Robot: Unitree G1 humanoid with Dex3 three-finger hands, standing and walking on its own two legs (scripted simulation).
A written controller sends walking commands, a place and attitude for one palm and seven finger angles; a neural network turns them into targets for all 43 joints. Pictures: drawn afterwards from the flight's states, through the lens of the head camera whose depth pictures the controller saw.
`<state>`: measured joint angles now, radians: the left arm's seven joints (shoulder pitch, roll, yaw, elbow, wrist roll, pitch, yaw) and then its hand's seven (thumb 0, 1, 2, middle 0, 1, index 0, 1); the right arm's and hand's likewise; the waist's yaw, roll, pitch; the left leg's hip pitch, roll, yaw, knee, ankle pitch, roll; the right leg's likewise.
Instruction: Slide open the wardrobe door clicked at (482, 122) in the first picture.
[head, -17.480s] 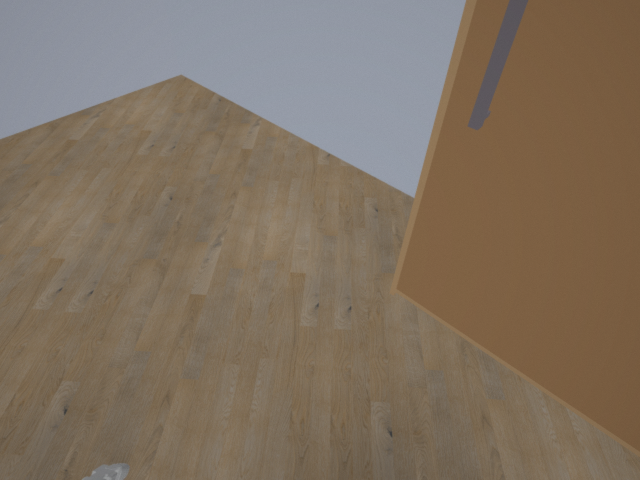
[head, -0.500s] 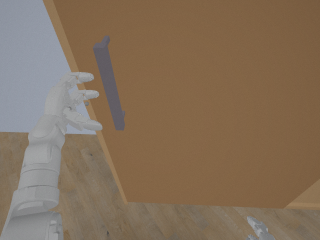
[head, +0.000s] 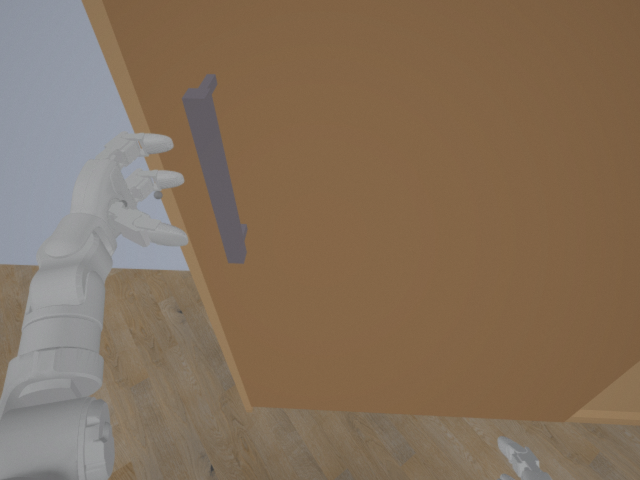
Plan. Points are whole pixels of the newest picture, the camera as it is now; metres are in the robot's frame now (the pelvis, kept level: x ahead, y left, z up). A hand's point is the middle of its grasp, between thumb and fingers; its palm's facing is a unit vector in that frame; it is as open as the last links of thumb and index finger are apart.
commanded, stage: move the hooked fingers beside the handle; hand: left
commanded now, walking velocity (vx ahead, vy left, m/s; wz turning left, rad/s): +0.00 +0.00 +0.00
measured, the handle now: (224, 179) +0.45 +0.14 +0.17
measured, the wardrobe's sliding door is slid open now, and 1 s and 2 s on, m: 0.00 0.00 0.00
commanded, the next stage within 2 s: feel for the door with the fingertips in 1.80 s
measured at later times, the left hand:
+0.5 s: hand (168, 212) +0.39 +0.20 +0.16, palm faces +0.00 -1.00 -0.01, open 14.0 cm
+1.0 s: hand (163, 195) +0.38 +0.20 +0.19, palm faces -0.01 -1.00 -0.03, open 14.0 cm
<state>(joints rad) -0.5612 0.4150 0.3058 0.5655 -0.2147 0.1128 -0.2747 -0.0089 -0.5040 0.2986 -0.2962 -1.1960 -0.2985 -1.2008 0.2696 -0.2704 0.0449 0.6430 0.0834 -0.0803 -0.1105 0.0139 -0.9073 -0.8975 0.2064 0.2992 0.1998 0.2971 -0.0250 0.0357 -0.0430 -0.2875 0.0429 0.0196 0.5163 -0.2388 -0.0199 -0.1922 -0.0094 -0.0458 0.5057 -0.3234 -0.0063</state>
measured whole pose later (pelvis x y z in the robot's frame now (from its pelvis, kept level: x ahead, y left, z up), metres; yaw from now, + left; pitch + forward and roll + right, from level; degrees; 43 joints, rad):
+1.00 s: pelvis -0.01 +0.00 +0.00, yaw +1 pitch +0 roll +0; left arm -0.55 0.36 0.26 0.47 -0.22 0.09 -0.25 -0.01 -0.51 0.30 -0.29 -1.20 -0.30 -1.20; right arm 0.26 -0.27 0.05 0.65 0.08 -0.09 -0.12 0.01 -0.91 -0.90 0.21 0.30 0.20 0.30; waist -0.01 0.03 -0.02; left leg -0.29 0.04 0.01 0.52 -0.23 -0.01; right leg -0.19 -0.01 -0.06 0.50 -0.31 0.00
